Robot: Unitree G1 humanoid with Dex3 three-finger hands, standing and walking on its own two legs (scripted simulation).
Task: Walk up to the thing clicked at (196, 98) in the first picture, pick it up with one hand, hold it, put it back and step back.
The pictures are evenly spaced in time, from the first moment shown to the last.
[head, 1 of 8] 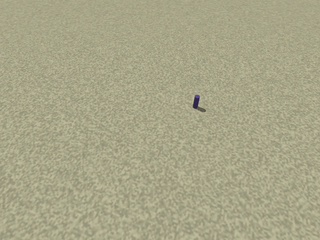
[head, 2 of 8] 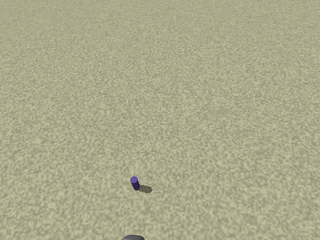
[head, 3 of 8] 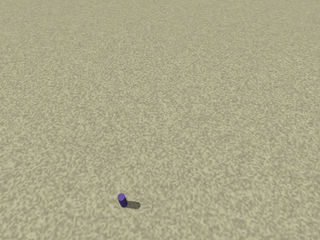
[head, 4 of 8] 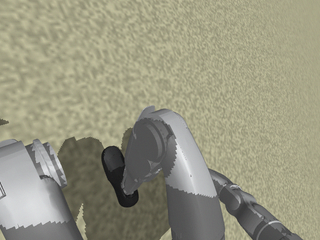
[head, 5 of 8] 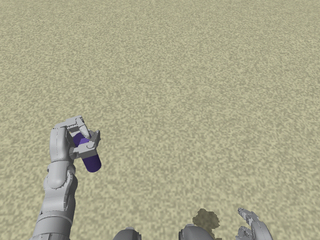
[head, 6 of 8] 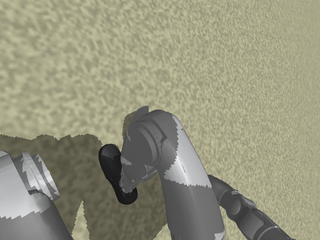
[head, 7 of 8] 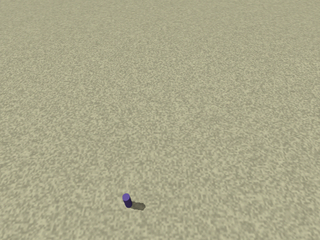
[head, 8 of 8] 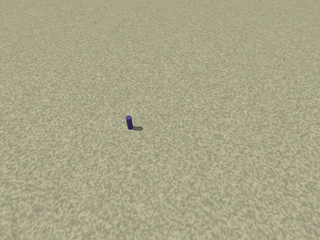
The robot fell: no
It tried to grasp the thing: yes
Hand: left
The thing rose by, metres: 0.67
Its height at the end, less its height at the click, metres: +0.00
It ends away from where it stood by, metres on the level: 0.04
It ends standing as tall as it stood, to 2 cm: yes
